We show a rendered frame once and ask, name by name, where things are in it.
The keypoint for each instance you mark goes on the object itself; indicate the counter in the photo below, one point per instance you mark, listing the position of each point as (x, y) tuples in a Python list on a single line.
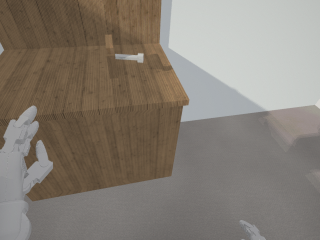
[(104, 122)]

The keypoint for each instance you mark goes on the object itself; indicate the tap lever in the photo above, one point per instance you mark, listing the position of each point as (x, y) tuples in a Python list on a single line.
[(139, 58)]

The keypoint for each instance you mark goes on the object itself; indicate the right robot hand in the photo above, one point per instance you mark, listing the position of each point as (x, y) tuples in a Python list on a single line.
[(251, 230)]

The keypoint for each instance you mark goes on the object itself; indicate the robot left forearm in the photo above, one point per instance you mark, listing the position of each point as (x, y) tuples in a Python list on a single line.
[(14, 224)]

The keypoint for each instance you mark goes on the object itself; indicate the left robot hand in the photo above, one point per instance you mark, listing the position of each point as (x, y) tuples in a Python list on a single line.
[(13, 185)]

